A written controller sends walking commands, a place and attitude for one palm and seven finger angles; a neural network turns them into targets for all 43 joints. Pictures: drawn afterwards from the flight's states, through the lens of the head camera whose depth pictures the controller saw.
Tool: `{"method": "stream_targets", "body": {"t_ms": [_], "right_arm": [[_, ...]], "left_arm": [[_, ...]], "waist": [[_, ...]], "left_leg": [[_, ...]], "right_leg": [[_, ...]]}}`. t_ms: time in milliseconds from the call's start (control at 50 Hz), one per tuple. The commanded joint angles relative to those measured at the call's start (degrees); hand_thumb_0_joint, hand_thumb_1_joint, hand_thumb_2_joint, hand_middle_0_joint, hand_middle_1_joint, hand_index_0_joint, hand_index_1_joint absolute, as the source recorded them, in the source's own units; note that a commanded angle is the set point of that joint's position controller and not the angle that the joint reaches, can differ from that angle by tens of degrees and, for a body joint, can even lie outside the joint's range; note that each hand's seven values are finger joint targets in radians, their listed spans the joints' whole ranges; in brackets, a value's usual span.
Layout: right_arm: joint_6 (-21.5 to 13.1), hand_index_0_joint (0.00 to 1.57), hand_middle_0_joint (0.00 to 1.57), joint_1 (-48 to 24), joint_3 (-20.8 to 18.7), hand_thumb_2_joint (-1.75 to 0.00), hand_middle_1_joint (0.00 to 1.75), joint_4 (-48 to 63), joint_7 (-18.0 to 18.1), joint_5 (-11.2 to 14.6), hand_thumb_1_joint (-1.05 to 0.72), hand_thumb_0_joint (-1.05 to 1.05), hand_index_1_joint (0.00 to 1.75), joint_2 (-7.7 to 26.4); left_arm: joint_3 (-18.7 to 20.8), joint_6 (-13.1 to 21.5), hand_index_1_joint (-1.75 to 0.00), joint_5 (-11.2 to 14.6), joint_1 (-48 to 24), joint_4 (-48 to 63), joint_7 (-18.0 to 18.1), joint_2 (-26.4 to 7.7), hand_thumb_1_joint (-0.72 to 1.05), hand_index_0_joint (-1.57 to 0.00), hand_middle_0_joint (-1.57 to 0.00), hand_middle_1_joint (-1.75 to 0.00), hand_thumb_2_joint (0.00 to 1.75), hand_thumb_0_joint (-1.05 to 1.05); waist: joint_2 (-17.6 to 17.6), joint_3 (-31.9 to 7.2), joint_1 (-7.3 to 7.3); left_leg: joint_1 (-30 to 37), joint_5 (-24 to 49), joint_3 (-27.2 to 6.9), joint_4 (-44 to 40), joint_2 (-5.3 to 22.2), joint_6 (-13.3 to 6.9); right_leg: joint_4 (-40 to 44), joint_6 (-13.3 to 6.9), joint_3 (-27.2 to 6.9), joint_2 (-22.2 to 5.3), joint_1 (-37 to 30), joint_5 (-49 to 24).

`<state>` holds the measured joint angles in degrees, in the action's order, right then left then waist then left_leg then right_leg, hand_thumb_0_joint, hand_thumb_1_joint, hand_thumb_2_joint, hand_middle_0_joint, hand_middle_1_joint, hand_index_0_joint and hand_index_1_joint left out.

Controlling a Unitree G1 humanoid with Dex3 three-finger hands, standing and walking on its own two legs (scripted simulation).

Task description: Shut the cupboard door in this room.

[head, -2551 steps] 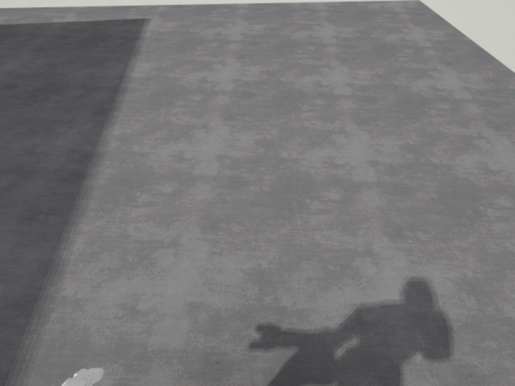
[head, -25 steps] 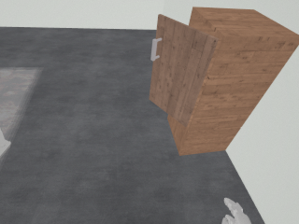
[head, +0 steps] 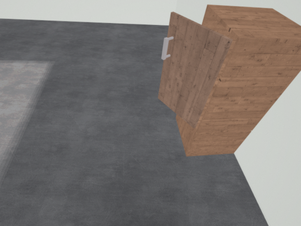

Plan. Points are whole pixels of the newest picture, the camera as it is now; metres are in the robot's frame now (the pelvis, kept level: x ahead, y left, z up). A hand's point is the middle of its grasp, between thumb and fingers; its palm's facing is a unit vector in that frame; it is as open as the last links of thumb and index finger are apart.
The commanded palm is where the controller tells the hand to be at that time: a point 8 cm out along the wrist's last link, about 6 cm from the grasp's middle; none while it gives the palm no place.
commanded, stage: let the arm hang, fingers relaxed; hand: left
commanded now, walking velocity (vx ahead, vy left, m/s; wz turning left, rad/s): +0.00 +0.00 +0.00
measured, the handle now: (167, 48) +1.00 -0.06 -0.01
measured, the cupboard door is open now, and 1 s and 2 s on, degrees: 34 34 34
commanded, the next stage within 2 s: look to check the result in 0.76 s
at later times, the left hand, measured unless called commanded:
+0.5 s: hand out of the picture +0.00 +0.18 -0.17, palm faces +0.00 -0.99 -0.16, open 7.3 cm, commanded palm none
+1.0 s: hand out of the picture +0.01 +0.20 -0.17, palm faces -0.02 -0.98 -0.20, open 7.3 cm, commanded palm none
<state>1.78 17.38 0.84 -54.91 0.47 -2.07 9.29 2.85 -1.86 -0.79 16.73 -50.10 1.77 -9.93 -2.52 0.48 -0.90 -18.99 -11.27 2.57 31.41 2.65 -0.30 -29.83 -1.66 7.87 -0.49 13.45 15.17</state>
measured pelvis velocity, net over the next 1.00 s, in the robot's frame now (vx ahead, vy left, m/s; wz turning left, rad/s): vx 0.03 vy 0.03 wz -0.05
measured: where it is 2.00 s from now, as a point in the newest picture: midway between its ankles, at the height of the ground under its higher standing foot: outside the picture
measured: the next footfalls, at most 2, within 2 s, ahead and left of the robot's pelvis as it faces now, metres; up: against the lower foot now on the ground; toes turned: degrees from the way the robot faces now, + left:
none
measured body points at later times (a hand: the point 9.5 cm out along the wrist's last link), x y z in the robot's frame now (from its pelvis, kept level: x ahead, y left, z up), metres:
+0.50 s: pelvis +0.02 +0.02 +0.01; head +0.01 +0.02 +0.46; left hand +0.00 +0.23 -0.15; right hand -0.01 -0.18 -0.15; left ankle +0.06 +0.12 -0.73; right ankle +0.01 -0.10 -0.73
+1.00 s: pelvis +0.03 +0.03 +0.01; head +0.03 +0.03 +0.46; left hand +0.01 +0.25 -0.15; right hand -0.01 -0.19 -0.15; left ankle +0.06 +0.12 -0.73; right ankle +0.01 -0.10 -0.73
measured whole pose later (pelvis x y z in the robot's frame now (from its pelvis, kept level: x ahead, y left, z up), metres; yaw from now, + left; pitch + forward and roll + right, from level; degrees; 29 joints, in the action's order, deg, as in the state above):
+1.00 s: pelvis +0.03 +0.03 +0.01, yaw -3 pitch -2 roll +0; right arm 0.0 17.9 -0.4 -65.0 1.7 -0.7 8.0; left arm 1.0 -0.2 -1.2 18.6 -65.4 2.0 -8.7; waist 0.0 1.7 -0.6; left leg -11.4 -10.0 6.9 23.1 0.5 -2.3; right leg -23.3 0.8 3.8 -2.3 8.2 13.2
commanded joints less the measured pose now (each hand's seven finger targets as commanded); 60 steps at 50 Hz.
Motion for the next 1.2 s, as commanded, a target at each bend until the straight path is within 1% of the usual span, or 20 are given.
{"method": "stream_targets", "body": {"t_ms": [0, 80, 140, 180, 260, 340, 360, 400, 440, 460, 540, 620, 680, 720, 820, 860, 900, 1000, 1080, 1180], "right_arm": [[-1.53, 0.20, 0.20, 0.79, -2.31, -0.90, 0.30, 0.86, 0.64, 0.11, -0.90, 0.00, 0.30, 5.32], [-1.84, 0.20, 0.20, 3.39, -2.30, -0.90, 0.30, -2.47, 0.93, 0.63, -0.90, 0.00, 0.30, 5.43], [-2.03, 0.20, 0.20, 3.94, -2.20, -0.90, 0.30, -4.56, 1.20, 0.90, -0.90, 0.00, 0.30, 5.68], [-2.17, 0.20, 0.20, 4.40, -2.11, -0.90, 0.30, -5.66, 1.30, 0.99, -0.90, 0.00, 0.30, 5.33], [-2.16, 0.20, 0.20, 4.97, -1.91, -0.90, 0.30, -7.24, 1.46, 1.19, -0.90, 0.00, 0.30, 4.92], [-1.93, 0.20, 0.20, 5.05, -1.87, -0.90, 0.30, -8.11, 1.53, 1.07, -0.90, 0.00, 0.30, 3.80], [-1.98, 0.20, 0.20, 5.05, -1.91, -0.90, 0.30, -8.19, 1.48, 1.15, -0.90, 0.00, 0.30, 3.80], [-2.04, 0.20, 0.20, 4.95, -1.86, -0.90, 0.30, -8.56, 1.49, 1.03, -0.90, 0.00, 0.30, 3.01], [-1.95, 0.20, 0.20, 4.89, -1.98, -0.90, 0.30, -8.61, 1.50, 1.00, -0.90, 0.00, 0.30, 2.82], [-1.97, 0.20, 0.20, 5.04, -1.97, -0.90, 0.30, -8.51, 1.46, 1.11, -0.90, 0.00, 0.30, 2.92], [-2.06, 0.20, 0.20, 4.97, -1.96, -0.90, 0.30, -8.96, 1.50, 0.92, -0.90, 0.00, 0.30, 2.57], [-2.39, 0.20, 0.20, 4.98, -2.09, -0.90, 0.30, -8.66, 1.52, 0.98, -0.90, 0.00, 0.30, 2.57], [-2.45, 0.20, 0.20, 4.93, -2.10, -0.90, 0.30, -8.59, 1.55, 1.02, -0.90, 0.00, 0.30, 2.94], [-2.56, 0.20, 0.20, 4.72, -2.16, -0.90, 0.30, -8.60, 1.59, 1.04, -0.90, 0.00, 0.30, 3.11], [-2.45, 0.20, 0.20, 4.52, -2.30, -0.90, 0.30, -8.55, 1.53, 1.10, -0.90, 0.00, 0.30, 3.91], [-2.45, 0.20, 0.20, 4.30, -2.51, -0.90, 0.30, -8.39, 1.50, 1.21, -0.90, 0.00, 0.30, 4.65], [-2.43, 0.20, 0.20, 3.91, -2.47, -0.90, 0.30, -8.52, 1.49, 1.09, -0.90, 0.00, 0.30, 4.81], [-2.47, 0.20, 0.20, 2.98, -2.67, -0.90, 0.30, -8.30, 1.41, 1.15, -0.90, 0.00, 0.30, 6.08], [-2.46, 0.20, 0.20, 1.76, -2.92, -0.90, 0.30, -8.11, 1.33, 1.16, -0.90, 0.00, 0.30, 7.13], [-2.77, 0.20, 0.20, 0.14, -3.01, -0.90, 0.30, -7.70, 1.27, 1.17, -0.90, 0.00, 0.30, 8.67]], "left_arm": [[0.25, 2.31, -0.30, -0.20, 3.07, -2.46, -0.58, -5.90, 0.90, -0.20, -0.20, -0.30, 0.90, 0.00], [-0.43, 2.59, -0.30, 0.03, 3.04, -7.12, -0.55, -5.84, 0.90, -0.20, -0.20, -0.30, 0.90, 0.00], [-0.82, 2.55, -0.30, 0.12, 4.06, -10.15, -0.41, -5.39, 0.90, -0.20, -0.20, -0.30, 0.90, 0.00], [-1.00, 2.62, -0.30, 0.15, 4.87, -11.65, -0.26, -5.02, 0.90, -0.20, -0.20, -0.30, 0.90, 0.00], [-1.29, 2.42, -0.30, 0.16, 5.97, -13.56, 0.04, -4.40, 0.90, -0.20, -0.20, -0.30, 0.90, 0.00], [-1.47, 2.19, -0.30, 0.04, 6.55, -14.42, 0.28, -3.07, 0.90, -0.20, -0.20, -0.30, 0.90, 0.00], [-1.40, 2.25, -0.30, -0.01, 6.98, -14.56, 0.33, -3.27, 0.90, -0.20, -0.20, -0.30, 0.90, 0.00], [-1.40, 2.17, -0.30, -0.02, 7.02, -14.61, 0.40, -2.60, 0.90, -0.20, -0.20, -0.30, 0.90, 0.00], [-1.41, 2.17, -0.30, -0.09, 7.17, -14.62, 0.45, -2.19, 0.90, -0.20, -0.20, -0.30, 0.90, 0.00], [-1.40, 2.25, -0.30, -0.14, 7.45, -14.58, 0.51, -2.42, 0.90, -0.20, -0.20, -0.30, 0.90, 0.00], [-1.24, 2.14, -0.30, -0.17, 7.12, -14.38, 0.55, -1.75, 0.90, -0.20, -0.20, -0.30, 0.90, 0.00], [-1.05, 2.30, -0.30, -0.16, 7.00, -14.08, 0.52, -1.93, 0.90, -0.20, -0.20, -0.30, 0.90, 0.00], [-0.96, 2.35, -0.30, -0.16, 6.63, -14.04, 0.51, -2.17, 0.90, -0.20, -0.20, -0.30, 0.90, 0.00], [-0.89, 2.41, -0.30, -0.14, 6.52, -13.99, 0.49, -2.37, 0.90, -0.20, -0.20, -0.30, 0.90, 0.00], [-0.91, 2.51, -0.30, -0.09, 5.88, -13.95, 0.42, -3.28, 0.90, -0.20, -0.20, -0.30, 0.90, 0.00], [-0.78, 2.56, -0.30, -0.19, 5.97, -13.84, 0.40, -4.03, 0.90, -0.20, -0.20, -0.30, 0.90, 0.00], [-0.80, 2.48, -0.30, -0.13, 5.54, -13.74, 0.35, -4.09, 0.90, -0.20, -0.20, -0.30, 0.90, 0.00], [-0.67, 2.59, -0.30, -0.19, 4.33, -13.58, 0.24, -5.35, 0.90, -0.20, -0.20, -0.30, 0.90, 0.00], [-0.59, 2.54, -0.30, -0.26, 3.57, -13.50, 0.13, -6.31, 0.90, -0.20, -0.20, -0.30, 0.90, 0.00], [-0.43, 2.72, -0.30, -0.30, 2.17, -13.21, -0.05, -7.69, 0.90, -0.20, -0.20, -0.30, 0.90, 0.00]], "waist": [[8.29, -0.04, 0.47], [4.14, 0.64, 0.05], [3.69, 1.98, 0.20], [2.67, 1.70, 0.36], [2.46, 2.78, 0.42], [1.79, 5.42, 0.28], [1.83, 4.69, 0.50], [2.80, 5.12, 0.43], [2.16, 5.92, 0.38], [1.76, 5.59, 0.50], [3.08, 6.66, 0.46], [3.54, 5.24, 0.52], [2.93, 5.43, 0.41], [3.58, 5.20, 0.51], [2.47, 5.09, 0.33], [2.31, 5.10, 0.42], [3.22, 5.29, 0.38], [2.01, 4.93, 0.20], [2.76, 5.12, 0.22], [2.55, 4.06, 0.43]], "left_leg": [[0.83, -8.35, -4.92, -10.68, 2.78, -0.97], [4.33, -3.20, -4.78, -11.15, 3.64, -1.14], [5.22, -2.41, -4.70, -12.36, 4.01, -1.34], [5.94, -0.28, -4.28, -12.41, 4.15, -1.44], [6.61, -0.13, -4.11, -13.16, 4.16, -1.60], [5.71, -3.12, -4.02, -14.21, 3.87, -1.60], [6.28, -2.04, -3.83, -13.93, 3.83, -1.62], [6.06, -3.12, -3.79, -14.45, 3.71, -1.60], [5.42, -4.37, -3.79, -14.72, 3.65, -1.56], [5.80, -3.28, -3.77, -14.31, 3.59, -1.62], [5.15, -4.84, -3.95, -15.32, 3.62, -1.57], [5.63, -3.13, -3.70, -15.07, 3.57, -1.63], [6.06, -2.47, -3.72, -15.02, 3.69, -1.60], [6.15, -1.86, -3.70, -15.03, 3.67, -1.69], [7.00, -1.84, -3.55, -14.66, 3.60, -1.66], [7.55, -1.26, -3.36, -14.47, 3.74, -1.80], [7.34, -2.18, -3.47, -14.84, 3.78, -1.73], [7.92, -1.89, -3.65, -14.81, 3.92, -1.75], [8.32, -2.71, -3.76, -15.26, 4.13, -1.75], [9.03, -0.11, -3.97, -15.25, 4.31, -1.86]], "right_leg": [[12.08, -1.57, -9.62, -5.85, -1.59, 3.60], [12.77, -1.38, -8.69, -5.94, -0.98, 0.86], [12.58, -1.03, -8.40, -5.61, -1.07, -0.78], [12.39, -0.92, -8.14, -5.69, -1.90, -2.24], [12.13, -0.59, -8.00, -5.51, -1.52, -2.19], [12.24, -0.22, -8.07, -5.37, -0.07, -0.70], [12.01, -0.17, -7.90, -5.41, -0.35, -1.38], [11.73, -0.02, -7.91, -5.36, -0.12, -1.26], [11.81, 0.10, -8.03, -5.25, 0.46, -0.74], [11.81, 0.02, -8.14, -5.23, 0.22, -1.26], [11.26, 0.19, -7.96, -5.10, 0.72, -1.18], [11.09, 0.15, -8.17, -5.25, -0.75, -2.88], [11.09, 0.11, -8.18, -5.25, -0.51, -2.76], [11.18, 0.05, -8.35, -5.37, -1.05, -3.41], [11.70, -0.06, -8.58, -5.46, -0.81, -2.64], [11.91, -0.14, -8.45, -5.52, -0.64, -2.75], [11.93, -0.12, -8.57, -5.55, -0.68, -2.45], [12.09, -0.19, -8.79, -5.54, -0.94, -2.37], [12.33, -0.20, -8.80, -5.67, -0.56, -1.88], [12.31, -0.20, -8.78, -5.89, -1.82, -3.82]]}}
